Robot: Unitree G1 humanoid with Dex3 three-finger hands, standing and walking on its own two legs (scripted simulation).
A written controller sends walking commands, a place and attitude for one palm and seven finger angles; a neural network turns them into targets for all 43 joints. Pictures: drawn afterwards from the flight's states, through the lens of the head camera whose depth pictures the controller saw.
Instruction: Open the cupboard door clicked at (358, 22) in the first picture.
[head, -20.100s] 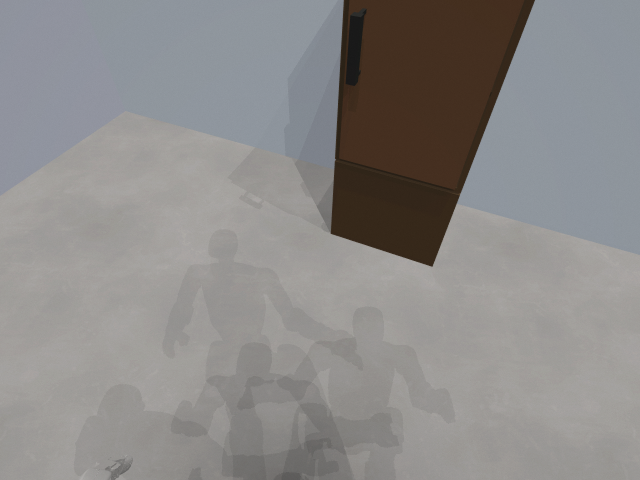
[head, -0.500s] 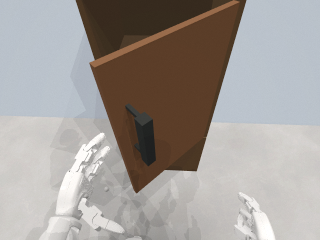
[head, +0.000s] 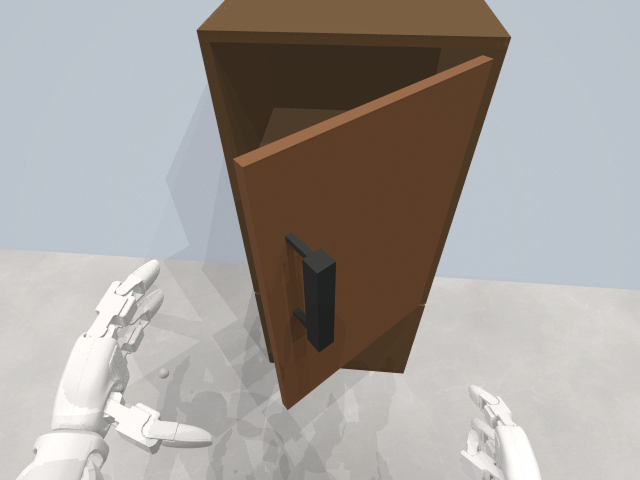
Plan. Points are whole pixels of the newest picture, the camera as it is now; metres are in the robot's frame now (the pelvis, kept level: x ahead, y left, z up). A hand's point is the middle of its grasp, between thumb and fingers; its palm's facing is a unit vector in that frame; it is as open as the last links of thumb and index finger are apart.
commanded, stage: draw the hand back to the body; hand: left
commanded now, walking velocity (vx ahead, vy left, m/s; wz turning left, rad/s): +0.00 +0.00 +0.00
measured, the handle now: (308, 293) +0.33 +0.06 +0.07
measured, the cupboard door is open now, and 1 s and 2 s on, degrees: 44 44 44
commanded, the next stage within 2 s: step back with the hand held close in 0.98 s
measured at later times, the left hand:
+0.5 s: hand (82, 325) +0.21 +0.25 +0.16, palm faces +0.38 -0.84 -0.39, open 10.3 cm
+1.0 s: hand (77, 321) +0.21 +0.25 +0.18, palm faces +0.42 -0.82 -0.39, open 7.5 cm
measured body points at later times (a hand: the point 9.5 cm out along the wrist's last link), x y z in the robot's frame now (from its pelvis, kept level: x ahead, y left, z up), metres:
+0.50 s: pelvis +0.01 +0.01 +0.03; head +0.00 +0.00 +0.48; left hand +0.18 +0.30 +0.18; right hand +0.20 -0.20 -0.05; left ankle +0.01 +0.10 -0.72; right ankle -0.01 -0.10 -0.72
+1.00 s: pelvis +0.01 +0.00 +0.03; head +0.00 -0.02 +0.48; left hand +0.18 +0.29 +0.20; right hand +0.20 -0.22 -0.06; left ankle +0.01 +0.10 -0.72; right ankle -0.01 -0.10 -0.72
